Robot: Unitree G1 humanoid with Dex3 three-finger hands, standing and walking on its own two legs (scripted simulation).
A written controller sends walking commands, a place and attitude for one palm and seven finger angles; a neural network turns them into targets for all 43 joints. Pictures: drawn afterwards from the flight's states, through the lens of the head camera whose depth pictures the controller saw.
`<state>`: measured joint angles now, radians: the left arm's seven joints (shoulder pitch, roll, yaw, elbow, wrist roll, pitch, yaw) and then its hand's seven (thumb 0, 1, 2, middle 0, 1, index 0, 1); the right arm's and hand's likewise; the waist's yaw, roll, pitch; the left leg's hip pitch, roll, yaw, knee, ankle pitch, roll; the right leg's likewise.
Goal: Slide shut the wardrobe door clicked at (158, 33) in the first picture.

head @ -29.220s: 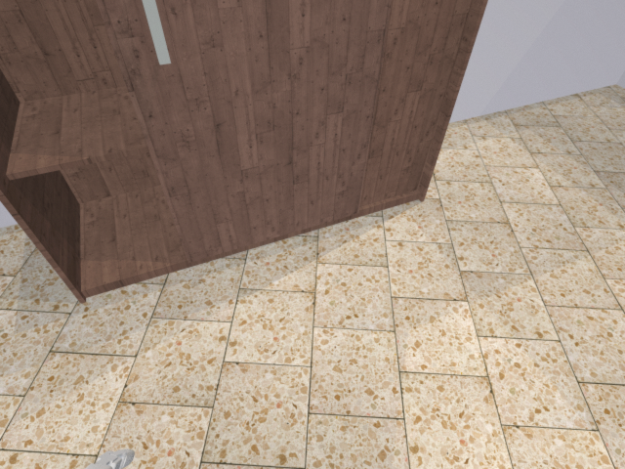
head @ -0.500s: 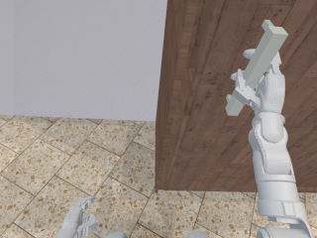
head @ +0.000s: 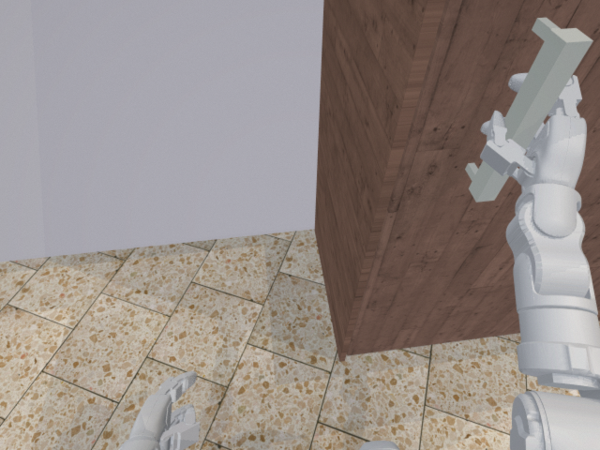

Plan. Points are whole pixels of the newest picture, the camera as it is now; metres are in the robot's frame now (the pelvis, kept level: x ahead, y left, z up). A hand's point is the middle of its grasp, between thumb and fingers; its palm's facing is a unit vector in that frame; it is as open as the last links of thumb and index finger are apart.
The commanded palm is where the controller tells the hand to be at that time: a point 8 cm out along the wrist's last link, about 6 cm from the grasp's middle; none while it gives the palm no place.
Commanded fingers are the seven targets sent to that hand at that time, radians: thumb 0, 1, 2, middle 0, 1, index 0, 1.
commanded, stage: step sideways, sliding the door along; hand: right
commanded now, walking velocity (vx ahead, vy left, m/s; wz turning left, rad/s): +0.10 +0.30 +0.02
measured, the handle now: (508, 120) +0.42 -0.29 +0.20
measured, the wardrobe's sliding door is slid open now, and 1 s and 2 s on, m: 0.00 0.00 0.00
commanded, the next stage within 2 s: stop walking and hold the door there in 0.58 s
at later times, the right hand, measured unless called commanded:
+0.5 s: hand (486, 141) +0.40 -0.25 +0.20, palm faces +0.66 +0.75 -0.05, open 7.7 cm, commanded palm +0.35 -0.20 +0.20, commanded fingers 0.00 -0.90 -0.90 0.45 1.40 0.45 1.40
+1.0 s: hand (497, 145) +0.39 -0.27 +0.19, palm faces +0.65 +0.71 -0.26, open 7.6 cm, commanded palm +0.34 -0.27 +0.18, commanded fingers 0.00 -0.90 -0.90 0.45 1.40 0.45 1.40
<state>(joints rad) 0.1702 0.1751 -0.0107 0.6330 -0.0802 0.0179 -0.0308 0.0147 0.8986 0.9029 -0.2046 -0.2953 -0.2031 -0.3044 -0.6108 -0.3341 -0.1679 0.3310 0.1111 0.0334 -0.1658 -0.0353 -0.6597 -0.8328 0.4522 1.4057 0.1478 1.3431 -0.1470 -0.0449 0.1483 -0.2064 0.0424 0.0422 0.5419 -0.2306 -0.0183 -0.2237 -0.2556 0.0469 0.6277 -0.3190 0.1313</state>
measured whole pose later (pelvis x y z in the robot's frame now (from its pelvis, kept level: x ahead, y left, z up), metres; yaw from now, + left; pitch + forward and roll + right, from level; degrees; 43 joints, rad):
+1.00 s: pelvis +0.17 +0.06 +0.01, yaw +0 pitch -3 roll +1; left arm 0.07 0.22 -0.03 0.59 -0.03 -0.04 0.03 0.01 0.90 0.90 -0.21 -0.30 -0.20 -0.30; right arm 0.20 -0.37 -0.50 -0.30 0.10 -0.10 -0.19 -0.17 -0.54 -0.78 0.43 1.41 0.15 1.29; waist -0.09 0.00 0.11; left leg -0.28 0.01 0.07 0.51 -0.19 0.02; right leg -0.30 -0.03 -0.01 0.85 -0.54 0.02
